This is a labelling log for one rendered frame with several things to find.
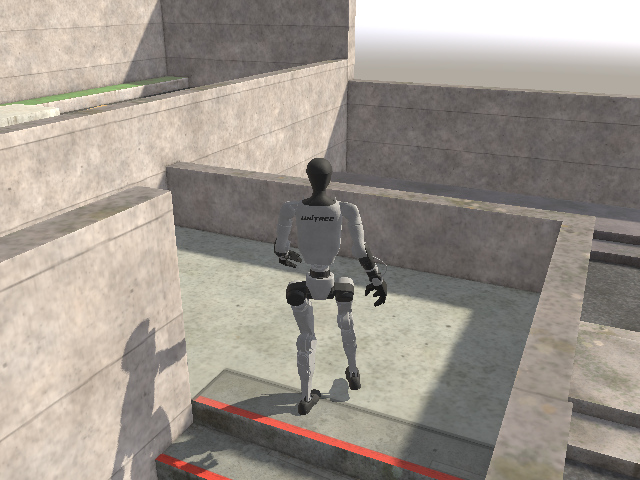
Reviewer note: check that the robot right upper arm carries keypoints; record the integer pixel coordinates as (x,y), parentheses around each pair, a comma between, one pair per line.
(351,212)

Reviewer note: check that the robot right shin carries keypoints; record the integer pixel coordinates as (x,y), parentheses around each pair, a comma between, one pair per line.
(350,346)

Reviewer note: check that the robot left hand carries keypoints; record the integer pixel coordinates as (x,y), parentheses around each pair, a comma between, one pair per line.
(293,256)

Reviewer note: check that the right robot foot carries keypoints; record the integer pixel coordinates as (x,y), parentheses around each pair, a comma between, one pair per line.
(354,382)

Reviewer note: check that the robot left forearm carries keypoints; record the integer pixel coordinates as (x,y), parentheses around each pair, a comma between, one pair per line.
(282,256)

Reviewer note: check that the robot right hand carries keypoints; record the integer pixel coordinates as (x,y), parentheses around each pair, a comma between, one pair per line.
(381,291)

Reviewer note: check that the robot right forearm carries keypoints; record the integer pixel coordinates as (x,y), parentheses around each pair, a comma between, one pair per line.
(371,268)

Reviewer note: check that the robot left upper arm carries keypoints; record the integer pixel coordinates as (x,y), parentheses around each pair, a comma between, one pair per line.
(287,211)

